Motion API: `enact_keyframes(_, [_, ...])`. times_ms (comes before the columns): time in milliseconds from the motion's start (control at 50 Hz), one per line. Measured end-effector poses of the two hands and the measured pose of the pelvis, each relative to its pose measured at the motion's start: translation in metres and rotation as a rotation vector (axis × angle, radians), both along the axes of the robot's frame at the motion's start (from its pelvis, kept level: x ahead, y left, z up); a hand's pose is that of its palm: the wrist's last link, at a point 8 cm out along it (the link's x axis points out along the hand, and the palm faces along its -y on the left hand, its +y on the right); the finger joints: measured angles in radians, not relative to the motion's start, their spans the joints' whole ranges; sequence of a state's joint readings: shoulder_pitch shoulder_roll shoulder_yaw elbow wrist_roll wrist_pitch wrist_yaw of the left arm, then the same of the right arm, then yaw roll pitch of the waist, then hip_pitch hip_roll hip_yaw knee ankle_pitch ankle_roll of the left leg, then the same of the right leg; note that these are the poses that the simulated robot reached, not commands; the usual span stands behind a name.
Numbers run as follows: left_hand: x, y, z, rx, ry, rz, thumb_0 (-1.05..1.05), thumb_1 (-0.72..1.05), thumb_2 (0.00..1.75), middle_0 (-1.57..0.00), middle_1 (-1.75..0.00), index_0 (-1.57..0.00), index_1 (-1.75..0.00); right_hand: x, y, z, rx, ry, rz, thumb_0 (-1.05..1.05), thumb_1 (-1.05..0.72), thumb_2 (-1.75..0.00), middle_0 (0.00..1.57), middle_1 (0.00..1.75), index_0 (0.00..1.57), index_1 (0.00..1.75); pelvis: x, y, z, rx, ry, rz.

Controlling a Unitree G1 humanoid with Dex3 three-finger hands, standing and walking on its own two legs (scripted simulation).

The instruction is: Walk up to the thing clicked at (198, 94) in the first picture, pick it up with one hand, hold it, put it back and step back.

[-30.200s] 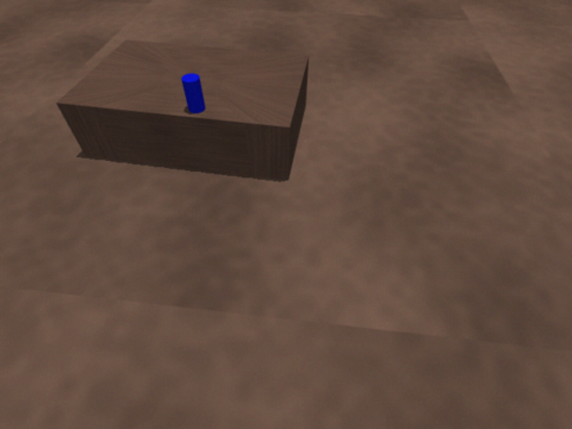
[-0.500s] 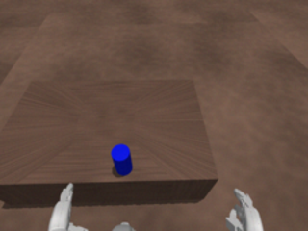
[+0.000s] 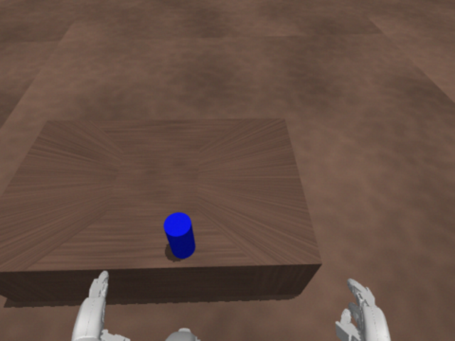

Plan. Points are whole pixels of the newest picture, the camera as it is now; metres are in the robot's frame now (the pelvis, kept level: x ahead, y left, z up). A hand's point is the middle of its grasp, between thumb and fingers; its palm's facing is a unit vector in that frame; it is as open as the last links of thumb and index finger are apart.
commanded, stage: home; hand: left
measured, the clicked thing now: (180, 236) +0.46 +0.16 -0.31
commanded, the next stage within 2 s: stand in 0.06 s
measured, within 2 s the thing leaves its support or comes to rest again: neither
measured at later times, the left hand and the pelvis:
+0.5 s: hand out of the picture +0.10 +0.26 -0.12, palm faces -0.02 -0.93 -0.37, open 11.9 cm; pelvis +0.01 +0.01 +0.02, yaw +0 degrees
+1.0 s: hand out of the picture +0.05 +0.27 -0.10, palm faces -0.01 -0.94 -0.34, open 7.4 cm; pelvis -0.01 +0.02 +0.06, yaw +0 degrees
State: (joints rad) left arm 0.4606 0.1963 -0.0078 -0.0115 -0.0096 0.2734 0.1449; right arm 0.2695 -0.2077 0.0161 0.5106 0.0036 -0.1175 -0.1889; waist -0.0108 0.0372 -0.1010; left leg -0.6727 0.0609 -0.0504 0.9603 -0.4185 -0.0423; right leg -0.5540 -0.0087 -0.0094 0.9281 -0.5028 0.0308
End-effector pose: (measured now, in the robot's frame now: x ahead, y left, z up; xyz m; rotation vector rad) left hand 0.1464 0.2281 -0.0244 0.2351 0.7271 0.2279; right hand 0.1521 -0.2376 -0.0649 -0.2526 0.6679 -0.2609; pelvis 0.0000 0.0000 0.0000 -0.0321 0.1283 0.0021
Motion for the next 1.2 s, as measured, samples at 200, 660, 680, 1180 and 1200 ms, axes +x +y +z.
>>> enact_keyframes(200, [0.004,0.006,-0.013,0.046,0.016,-0.094,-0.01,-0.56,0.05,-0.05,-0.06,-0.05,-0.05,-0.001,-0.004,-0.011,-0.033,0.118,0.107,0.01,-0.90,-0.90,0.20,0.30,0.20,0.30,-0.001,-0.001,0.003,0.018,-0.043,-0.002])
enact_keyframes(660, [-0.076,0.080,-0.056,0.043,0.427,0.009,0.00,0.68,0.85,-0.20,-0.30,-0.20,-0.29,-0.076,-0.036,-0.010,-0.005,0.500,-0.013,0.00,-0.90,-0.90,0.20,0.29,0.20,0.30,0.007,0.016,0.036,0.023,-0.159,-0.011])
enact_keyframes(680, [-0.078,0.081,-0.055,0.041,0.434,0.013,0.00,0.72,0.86,-0.20,-0.30,-0.20,-0.30,-0.078,-0.034,-0.010,0.000,0.505,-0.012,0.00,-0.90,-0.90,0.20,0.29,0.20,0.30,0.007,0.017,0.037,0.023,-0.162,-0.011])
enact_keyframes(1180, [-0.114,0.082,-0.041,0.030,0.538,0.038,0.00,0.90,0.90,-0.20,-0.30,-0.20,-0.30,-0.107,-0.041,0.001,0.027,0.571,-0.044,0.00,-0.90,-0.90,0.20,0.30,0.20,0.30,-0.010,0.015,0.058,0.028,-0.194,-0.004])
enact_keyframes(1200, [-0.115,0.082,-0.041,0.029,0.543,0.038,0.00,0.90,0.90,-0.20,-0.30,-0.20,-0.30,-0.108,-0.042,0.001,0.026,0.575,-0.046,0.00,-0.90,-0.90,0.20,0.30,0.20,0.30,-0.011,0.015,0.058,0.027,-0.192,-0.004])
